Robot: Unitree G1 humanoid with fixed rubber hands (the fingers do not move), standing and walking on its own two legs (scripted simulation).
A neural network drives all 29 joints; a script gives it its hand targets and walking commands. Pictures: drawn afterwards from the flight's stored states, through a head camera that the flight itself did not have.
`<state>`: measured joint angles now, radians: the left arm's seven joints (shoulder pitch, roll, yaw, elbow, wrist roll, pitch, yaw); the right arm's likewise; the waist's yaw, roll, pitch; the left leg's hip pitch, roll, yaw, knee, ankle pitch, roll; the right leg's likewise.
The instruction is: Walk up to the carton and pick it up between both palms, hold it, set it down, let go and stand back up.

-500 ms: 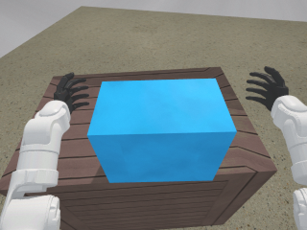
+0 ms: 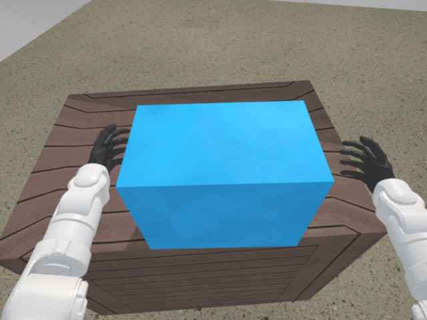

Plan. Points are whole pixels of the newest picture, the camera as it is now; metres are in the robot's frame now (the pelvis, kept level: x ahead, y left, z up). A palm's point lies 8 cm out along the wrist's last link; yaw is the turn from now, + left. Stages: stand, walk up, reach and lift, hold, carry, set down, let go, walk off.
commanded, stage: reach and lift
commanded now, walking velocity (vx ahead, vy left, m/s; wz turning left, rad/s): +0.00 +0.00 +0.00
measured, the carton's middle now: (221, 180) +0.38 +0.01 +0.03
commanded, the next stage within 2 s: none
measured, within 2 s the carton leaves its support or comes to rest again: neither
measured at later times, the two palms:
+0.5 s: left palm (113, 161) +0.39 +0.22 +0.09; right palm (363, 174) +0.37 -0.26 +0.07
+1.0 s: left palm (120, 165) +0.39 +0.20 +0.08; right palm (342, 174) +0.38 -0.22 +0.06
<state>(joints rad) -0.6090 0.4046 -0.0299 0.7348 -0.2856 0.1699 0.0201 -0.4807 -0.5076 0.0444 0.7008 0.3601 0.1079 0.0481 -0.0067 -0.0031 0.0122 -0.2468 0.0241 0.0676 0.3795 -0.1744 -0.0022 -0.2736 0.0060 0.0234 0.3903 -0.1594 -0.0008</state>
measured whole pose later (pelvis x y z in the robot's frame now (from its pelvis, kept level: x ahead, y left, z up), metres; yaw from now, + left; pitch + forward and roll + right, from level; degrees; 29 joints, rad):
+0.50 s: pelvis +0.00 +0.00 +0.00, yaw +0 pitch +6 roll +0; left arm -0.59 0.35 -0.03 0.68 -0.29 0.11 0.02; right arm -0.49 -0.46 0.08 0.72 0.37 0.01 0.05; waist -0.01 0.00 -0.03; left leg -0.31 0.02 0.07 0.38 -0.17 0.00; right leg -0.34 0.01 0.02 0.39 -0.15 0.00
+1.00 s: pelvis +0.00 +0.00 +0.00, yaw +0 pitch +6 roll +0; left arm -0.58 0.28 0.00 0.69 -0.29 0.10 0.06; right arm -0.54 -0.33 0.02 0.77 0.37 0.01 0.00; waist 0.00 0.00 -0.04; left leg -0.32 0.02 0.07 0.38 -0.17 0.00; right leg -0.34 0.01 0.02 0.39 -0.15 0.00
